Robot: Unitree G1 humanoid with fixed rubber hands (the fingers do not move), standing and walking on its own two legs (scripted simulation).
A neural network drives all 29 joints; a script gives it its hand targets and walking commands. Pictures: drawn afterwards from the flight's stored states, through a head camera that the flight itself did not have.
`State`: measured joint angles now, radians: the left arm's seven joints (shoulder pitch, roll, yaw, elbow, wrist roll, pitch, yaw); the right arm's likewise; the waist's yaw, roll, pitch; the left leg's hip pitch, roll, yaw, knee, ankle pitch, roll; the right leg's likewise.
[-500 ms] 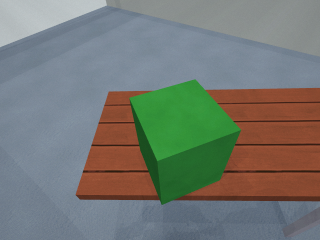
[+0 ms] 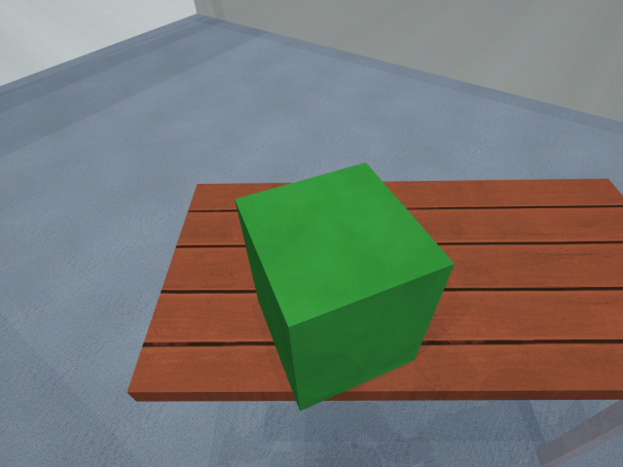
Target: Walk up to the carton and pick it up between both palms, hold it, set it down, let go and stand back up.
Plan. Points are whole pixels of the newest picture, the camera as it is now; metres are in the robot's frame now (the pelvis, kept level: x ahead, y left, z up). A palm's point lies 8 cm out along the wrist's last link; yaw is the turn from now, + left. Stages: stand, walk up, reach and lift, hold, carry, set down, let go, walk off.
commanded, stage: stand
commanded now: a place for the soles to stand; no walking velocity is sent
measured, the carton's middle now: (332, 286) +0.39 -0.01 +0.01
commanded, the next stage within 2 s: reach and lift in 0.54 s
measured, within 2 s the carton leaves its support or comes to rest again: neither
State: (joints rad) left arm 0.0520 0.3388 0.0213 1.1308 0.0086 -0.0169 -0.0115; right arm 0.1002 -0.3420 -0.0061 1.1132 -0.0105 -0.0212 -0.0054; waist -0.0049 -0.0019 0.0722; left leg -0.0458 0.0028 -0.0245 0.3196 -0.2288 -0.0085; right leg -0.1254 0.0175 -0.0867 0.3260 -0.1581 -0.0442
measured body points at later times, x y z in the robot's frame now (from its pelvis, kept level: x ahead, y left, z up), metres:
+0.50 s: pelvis +0.01 -0.01 +0.00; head +0.02 -0.01 +0.45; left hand +0.09 +0.29 -0.13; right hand +0.09 -0.31 -0.14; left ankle -0.03 +0.13 -0.75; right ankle +0.02 -0.09 -0.75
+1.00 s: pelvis +0.00 -0.03 -0.02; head +0.03 -0.01 +0.43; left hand +0.16 +0.23 -0.11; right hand +0.14 -0.32 -0.10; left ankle -0.03 +0.12 -0.75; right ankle +0.01 -0.09 -0.75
